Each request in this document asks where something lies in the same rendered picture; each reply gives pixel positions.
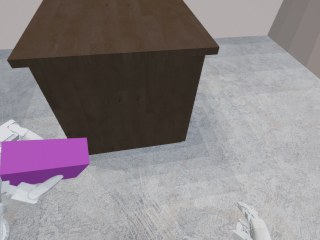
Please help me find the sponge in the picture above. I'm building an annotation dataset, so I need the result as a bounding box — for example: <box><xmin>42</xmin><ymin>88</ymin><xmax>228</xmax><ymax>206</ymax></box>
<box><xmin>0</xmin><ymin>137</ymin><xmax>90</xmax><ymax>187</ymax></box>

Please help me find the table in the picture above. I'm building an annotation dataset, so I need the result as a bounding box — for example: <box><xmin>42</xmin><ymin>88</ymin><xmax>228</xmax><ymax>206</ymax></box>
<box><xmin>7</xmin><ymin>0</ymin><xmax>220</xmax><ymax>155</ymax></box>

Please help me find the robot left forearm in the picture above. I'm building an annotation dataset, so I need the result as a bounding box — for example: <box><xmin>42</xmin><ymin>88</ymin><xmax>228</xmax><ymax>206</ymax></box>
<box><xmin>0</xmin><ymin>202</ymin><xmax>11</xmax><ymax>240</ymax></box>

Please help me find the robot left hand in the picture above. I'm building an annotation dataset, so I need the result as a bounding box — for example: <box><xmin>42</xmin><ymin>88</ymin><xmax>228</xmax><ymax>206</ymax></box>
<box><xmin>0</xmin><ymin>119</ymin><xmax>64</xmax><ymax>205</ymax></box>

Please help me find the robot right hand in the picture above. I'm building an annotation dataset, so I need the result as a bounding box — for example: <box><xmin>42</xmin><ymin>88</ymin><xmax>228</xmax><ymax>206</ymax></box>
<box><xmin>233</xmin><ymin>201</ymin><xmax>272</xmax><ymax>240</ymax></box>

